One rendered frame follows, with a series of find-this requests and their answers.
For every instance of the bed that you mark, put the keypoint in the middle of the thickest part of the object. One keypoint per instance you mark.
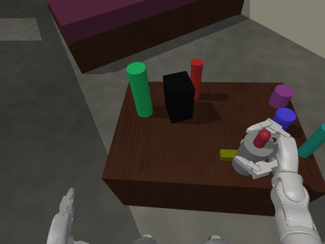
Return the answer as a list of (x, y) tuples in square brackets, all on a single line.
[(99, 32)]

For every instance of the right robot arm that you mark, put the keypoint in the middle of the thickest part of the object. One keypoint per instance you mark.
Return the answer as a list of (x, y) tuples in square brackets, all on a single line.
[(293, 219)]

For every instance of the right robot hand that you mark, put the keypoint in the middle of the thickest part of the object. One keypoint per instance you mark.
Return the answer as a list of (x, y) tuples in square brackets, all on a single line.
[(284, 156)]

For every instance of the left robot hand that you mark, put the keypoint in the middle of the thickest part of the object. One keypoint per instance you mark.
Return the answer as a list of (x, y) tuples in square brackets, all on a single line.
[(62, 223)]

